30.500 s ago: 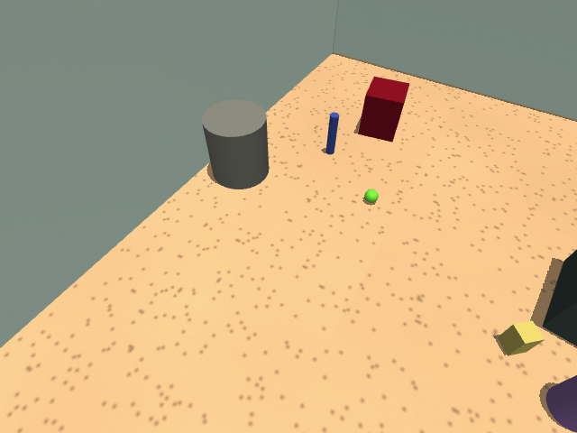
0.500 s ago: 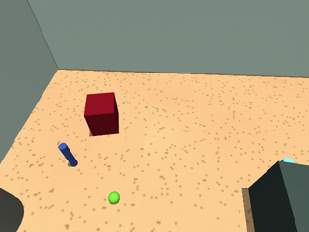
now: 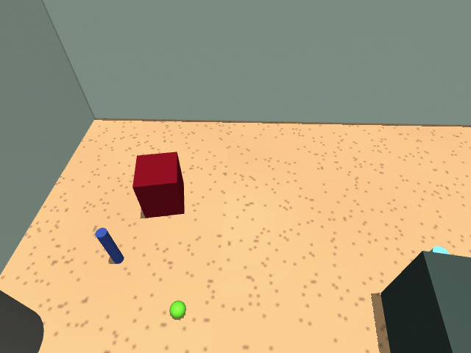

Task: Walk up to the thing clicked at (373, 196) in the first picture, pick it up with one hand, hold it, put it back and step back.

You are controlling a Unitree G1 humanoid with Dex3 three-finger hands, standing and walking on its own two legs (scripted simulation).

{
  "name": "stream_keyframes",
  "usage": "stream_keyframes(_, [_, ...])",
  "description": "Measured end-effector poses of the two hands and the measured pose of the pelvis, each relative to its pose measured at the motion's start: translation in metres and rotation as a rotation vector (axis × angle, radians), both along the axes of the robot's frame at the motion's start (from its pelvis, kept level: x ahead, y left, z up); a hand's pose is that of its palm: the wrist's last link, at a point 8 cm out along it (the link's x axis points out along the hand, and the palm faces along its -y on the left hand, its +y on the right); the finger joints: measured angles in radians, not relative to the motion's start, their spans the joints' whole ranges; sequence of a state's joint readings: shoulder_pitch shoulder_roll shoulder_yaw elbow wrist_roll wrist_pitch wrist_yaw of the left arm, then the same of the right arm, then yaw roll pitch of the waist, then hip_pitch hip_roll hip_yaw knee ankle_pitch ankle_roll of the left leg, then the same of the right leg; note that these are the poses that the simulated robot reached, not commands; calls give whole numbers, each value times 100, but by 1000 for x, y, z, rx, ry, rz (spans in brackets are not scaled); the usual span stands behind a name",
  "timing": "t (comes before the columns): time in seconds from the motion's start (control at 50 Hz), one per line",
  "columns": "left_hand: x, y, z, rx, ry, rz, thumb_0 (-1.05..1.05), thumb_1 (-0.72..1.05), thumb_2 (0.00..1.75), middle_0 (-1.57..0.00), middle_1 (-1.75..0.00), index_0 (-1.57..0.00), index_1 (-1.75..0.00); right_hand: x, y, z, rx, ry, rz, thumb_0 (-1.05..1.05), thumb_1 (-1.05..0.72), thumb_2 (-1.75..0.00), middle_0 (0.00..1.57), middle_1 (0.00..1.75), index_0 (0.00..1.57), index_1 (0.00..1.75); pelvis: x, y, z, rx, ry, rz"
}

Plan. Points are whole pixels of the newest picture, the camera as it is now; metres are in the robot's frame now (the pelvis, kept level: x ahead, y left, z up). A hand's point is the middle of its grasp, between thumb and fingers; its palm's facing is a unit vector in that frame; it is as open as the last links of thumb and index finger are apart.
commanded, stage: stand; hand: left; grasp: from above
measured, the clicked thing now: (177, 309) +0.42 +0.26 -0.75
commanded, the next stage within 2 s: step back in 1.62 s
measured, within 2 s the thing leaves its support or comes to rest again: neither
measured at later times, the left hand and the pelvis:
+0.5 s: hand out of the picture +0.07 +0.23 -0.16, palm faces +0.01 -0.95 -0.33, open 7.4 cm; pelvis +0.01 +0.00 +0.00, yaw -1 degrees
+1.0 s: hand out of the picture +0.08 +0.24 -0.16, palm faces +0.00 -0.94 -0.33, open 7.4 cm; pelvis +0.01 +0.00 +0.00, yaw -1 degrees
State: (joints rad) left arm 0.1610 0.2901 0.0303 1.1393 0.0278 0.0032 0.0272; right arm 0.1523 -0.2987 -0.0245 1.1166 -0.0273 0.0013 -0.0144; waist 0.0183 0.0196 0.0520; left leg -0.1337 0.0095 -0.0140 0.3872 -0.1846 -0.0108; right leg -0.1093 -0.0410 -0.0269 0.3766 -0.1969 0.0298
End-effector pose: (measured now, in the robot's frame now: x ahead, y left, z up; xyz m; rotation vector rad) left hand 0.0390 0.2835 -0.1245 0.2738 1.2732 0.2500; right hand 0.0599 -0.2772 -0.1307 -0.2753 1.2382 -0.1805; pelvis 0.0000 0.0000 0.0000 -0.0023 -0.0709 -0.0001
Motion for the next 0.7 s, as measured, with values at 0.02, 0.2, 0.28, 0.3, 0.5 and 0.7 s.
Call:
stream_keyframes(0.02, [0, 0, 0, 0, 1, -1, 0, 91, 90, -20, -30, -20, -30, -1, -1, 0, -1, 2, 0, 0, -91, -90, 20, 30, 20, 30, 0, 0, 0, 0, 1, 0])
stream_keyframes(0.2, [5, 0, 1, 0, 7, -7, 0, 91, 90, -20, -30, -20, -30, -5, -8, 1, -10, 26, -2, 0, -91, -90, 20, 30, 20, 30, 1, -3, 1, 0, 6, 0])
stream_keyframes(0.28, [9, -2, 1, -3, 8, -13, 0, 91, 90, -20, -30, -20, -30, -4, -9, 2, -11, 31, -2, 0, -91, -90, 20, 30, 20, 30, 3, -3, 1, -1, 9, -2])
stream_keyframes(0.3, [10, -2, 1, -4, 8, -13, 0, 90, 90, -20, -30, -20, -30, -4, -9, 2, -11, 32, -2, 0, -91, -90, 20, 30, 20, 30, 3, -4, 2, -1, 10, -3])
stream_keyframes(0.5, [22, -5, 2, -12, 1, -23, 0, 90, 90, -20, -30, -20, -30, 3, -10, 3, -10, 26, -1, 0, -91, -90, 20, 30, 20, 30, 8, -4, 2, 1, 14, -9])
stream_keyframes(0.7, [34, -4, 4, -10, -20, -32, 0, 90, 90, -20, -30, -20, -30, 12, -11, 5, -14, 8, 1, 0, -91, -90, 20, 30, 20, 30, 11, -4, 3, 0, 17, -11])
